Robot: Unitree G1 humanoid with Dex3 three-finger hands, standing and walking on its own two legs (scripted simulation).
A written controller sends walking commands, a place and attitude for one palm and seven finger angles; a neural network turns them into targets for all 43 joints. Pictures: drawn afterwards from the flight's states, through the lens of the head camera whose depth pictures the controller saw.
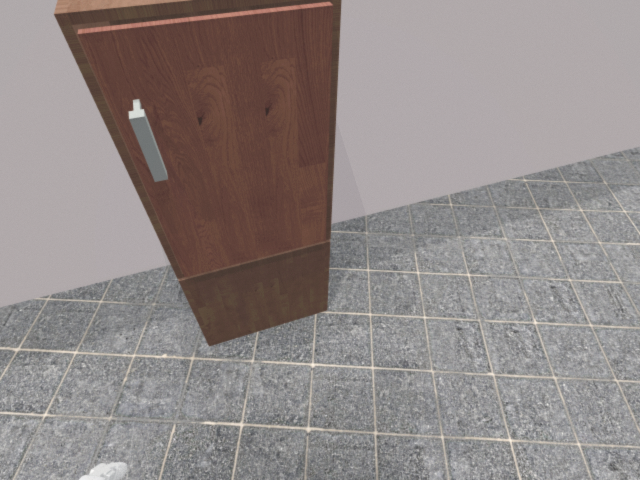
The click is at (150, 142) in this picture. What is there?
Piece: cupboard door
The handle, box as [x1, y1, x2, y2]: [129, 99, 167, 181]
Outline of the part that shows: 133,100 133,110 129,111 129,119 155,181 167,179 166,170 143,109 140,107 139,100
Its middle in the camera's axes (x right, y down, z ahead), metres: -0.30 -0.17 +0.66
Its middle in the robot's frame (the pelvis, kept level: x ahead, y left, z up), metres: +0.61 +0.33 +0.08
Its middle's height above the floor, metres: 0.85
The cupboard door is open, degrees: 0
